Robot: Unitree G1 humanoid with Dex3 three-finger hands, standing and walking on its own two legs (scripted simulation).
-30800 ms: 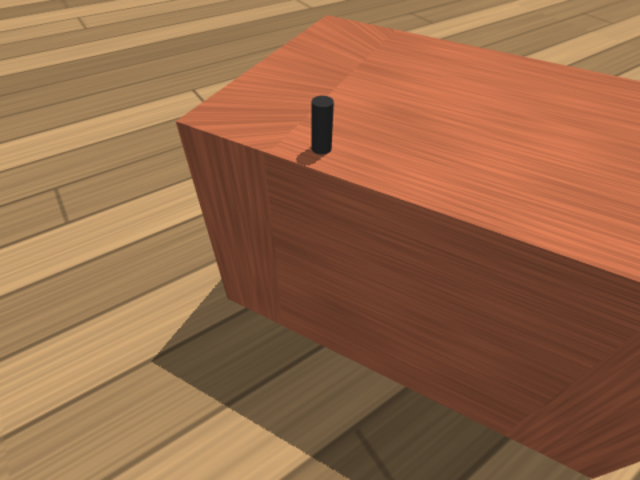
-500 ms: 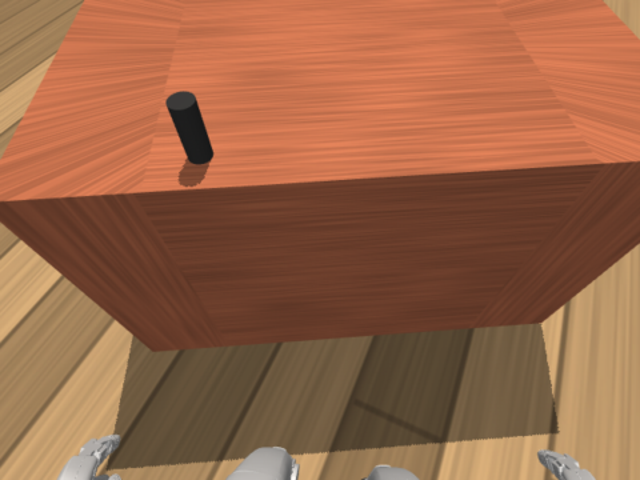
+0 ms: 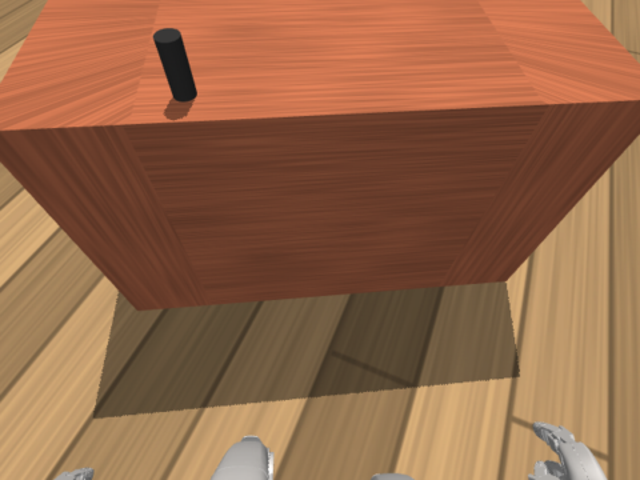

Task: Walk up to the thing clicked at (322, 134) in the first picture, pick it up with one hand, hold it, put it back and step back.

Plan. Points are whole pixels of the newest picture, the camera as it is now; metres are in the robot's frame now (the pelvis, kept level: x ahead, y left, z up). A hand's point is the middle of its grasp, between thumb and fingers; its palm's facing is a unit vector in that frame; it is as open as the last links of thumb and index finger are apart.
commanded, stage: step back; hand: left
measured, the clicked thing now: (176, 67) +0.74 +0.27 +0.06
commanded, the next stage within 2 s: stand in 1.90 s
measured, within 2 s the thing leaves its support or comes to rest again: neither
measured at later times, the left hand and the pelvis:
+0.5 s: hand out of the picture -0.05 +0.25 -0.13, palm faces +0.06 -0.92 -0.39, open 7.4 cm; pelvis -0.15 -0.03 +0.01, yaw +3 degrees
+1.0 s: hand out of the picture -0.25 +0.25 -0.13, palm faces +0.13 -0.88 -0.45, open 7.4 cm; pelvis -0.32 -0.05 +0.00, yaw +8 degrees
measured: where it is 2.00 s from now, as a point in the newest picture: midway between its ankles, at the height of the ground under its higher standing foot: outside the picture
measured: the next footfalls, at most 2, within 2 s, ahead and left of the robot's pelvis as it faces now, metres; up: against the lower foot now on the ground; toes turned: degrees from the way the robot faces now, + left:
left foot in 0.30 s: -0.07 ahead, +0.11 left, +0.00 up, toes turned +3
right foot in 0.60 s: -0.18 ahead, -0.17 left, +0.00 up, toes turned +4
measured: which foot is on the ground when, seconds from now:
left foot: down 0.00-0.00, up 0.02-0.28, down 0.30-0.62, up 0.64-0.94, down 0.96-1.00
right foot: down 0.00-0.32, up 0.34-0.58, down 0.60-1.00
